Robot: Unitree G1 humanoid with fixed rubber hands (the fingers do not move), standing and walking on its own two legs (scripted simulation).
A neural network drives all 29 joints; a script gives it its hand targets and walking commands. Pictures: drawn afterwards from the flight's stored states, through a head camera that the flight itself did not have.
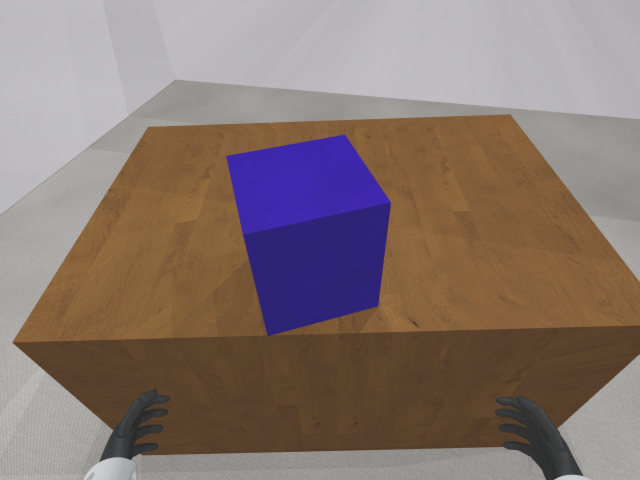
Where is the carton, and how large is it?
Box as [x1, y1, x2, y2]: [226, 135, 390, 335]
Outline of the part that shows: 345,135 226,156 242,232 268,335 377,306 390,202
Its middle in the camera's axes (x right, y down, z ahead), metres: -0.03 -0.01 +0.68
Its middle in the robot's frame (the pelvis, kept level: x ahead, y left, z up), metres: +0.52 +0.04 +0.01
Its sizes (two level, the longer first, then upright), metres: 0.210 0.200 0.250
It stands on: a pedestal, 0.65 m high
